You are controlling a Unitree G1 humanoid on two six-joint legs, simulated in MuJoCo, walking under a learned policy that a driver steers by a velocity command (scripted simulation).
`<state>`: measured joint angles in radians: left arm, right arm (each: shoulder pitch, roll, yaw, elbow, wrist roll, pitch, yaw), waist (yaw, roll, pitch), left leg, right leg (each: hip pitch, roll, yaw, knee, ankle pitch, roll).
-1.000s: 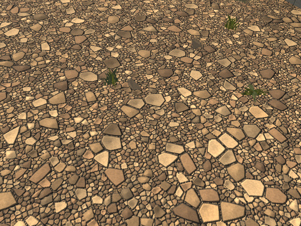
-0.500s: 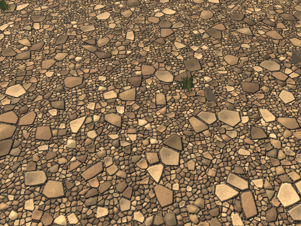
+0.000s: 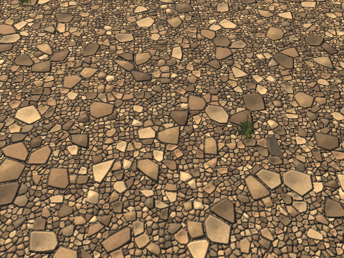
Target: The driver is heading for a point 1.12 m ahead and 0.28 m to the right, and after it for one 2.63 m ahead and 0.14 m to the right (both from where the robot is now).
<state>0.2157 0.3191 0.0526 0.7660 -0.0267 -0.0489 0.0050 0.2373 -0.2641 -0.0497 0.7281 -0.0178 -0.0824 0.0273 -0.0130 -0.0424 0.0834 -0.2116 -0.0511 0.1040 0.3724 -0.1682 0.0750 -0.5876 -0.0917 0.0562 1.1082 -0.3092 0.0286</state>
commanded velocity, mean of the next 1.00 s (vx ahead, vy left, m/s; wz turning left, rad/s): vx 0.07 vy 0.00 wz -0.43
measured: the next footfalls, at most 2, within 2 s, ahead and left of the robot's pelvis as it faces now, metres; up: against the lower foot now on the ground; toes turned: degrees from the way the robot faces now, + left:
right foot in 0.26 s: +0.24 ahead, -0.14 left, +0.00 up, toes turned -10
left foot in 0.70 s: +0.28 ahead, +0.09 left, +0.00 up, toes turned -29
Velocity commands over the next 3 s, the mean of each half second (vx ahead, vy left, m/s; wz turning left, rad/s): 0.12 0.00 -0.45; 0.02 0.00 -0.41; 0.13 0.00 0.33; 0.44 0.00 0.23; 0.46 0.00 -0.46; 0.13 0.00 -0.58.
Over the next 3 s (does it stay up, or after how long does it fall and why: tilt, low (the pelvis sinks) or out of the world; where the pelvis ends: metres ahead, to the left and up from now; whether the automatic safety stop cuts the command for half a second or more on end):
stays up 0.88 -0.13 -0.01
